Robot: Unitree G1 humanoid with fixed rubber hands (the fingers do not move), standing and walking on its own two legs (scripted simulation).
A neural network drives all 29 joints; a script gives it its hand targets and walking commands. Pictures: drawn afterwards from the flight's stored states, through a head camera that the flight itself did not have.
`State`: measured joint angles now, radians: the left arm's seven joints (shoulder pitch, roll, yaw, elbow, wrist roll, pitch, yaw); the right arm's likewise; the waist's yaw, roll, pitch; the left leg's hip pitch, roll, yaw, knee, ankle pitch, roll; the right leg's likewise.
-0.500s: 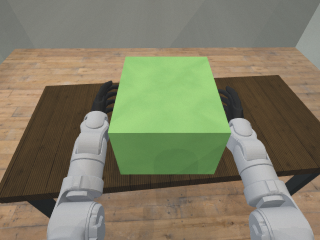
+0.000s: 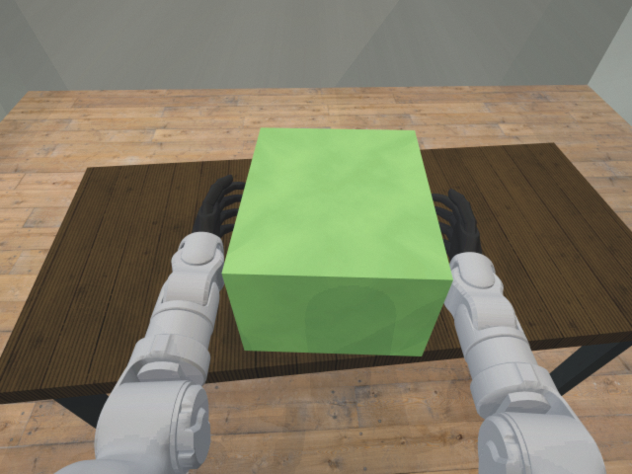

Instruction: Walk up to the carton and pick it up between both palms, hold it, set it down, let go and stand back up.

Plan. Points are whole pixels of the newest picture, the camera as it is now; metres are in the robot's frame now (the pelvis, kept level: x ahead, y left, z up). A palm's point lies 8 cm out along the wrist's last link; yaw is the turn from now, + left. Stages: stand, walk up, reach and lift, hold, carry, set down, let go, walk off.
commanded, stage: set down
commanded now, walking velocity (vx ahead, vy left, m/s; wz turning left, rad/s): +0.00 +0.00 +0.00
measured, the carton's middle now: (335, 233) +0.43 +0.00 +0.05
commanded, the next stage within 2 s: none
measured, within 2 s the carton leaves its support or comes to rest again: rests again in 1.18 s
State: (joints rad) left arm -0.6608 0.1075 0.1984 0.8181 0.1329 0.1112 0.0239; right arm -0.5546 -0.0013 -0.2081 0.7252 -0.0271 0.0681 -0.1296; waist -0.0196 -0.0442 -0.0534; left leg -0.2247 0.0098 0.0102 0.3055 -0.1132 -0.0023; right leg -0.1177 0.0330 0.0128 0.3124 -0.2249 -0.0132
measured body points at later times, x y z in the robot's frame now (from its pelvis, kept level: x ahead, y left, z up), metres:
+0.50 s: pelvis +0.03 +0.00 +0.00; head +0.06 +0.01 +0.45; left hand +0.44 +0.18 +0.06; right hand +0.41 -0.16 +0.05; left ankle +0.03 +0.12 -0.75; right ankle -0.04 -0.10 -0.75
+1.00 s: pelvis +0.03 +0.00 +0.00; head +0.08 +0.00 +0.44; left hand +0.45 +0.18 +0.05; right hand +0.42 -0.16 +0.04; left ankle +0.03 +0.12 -0.75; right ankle -0.04 -0.10 -0.75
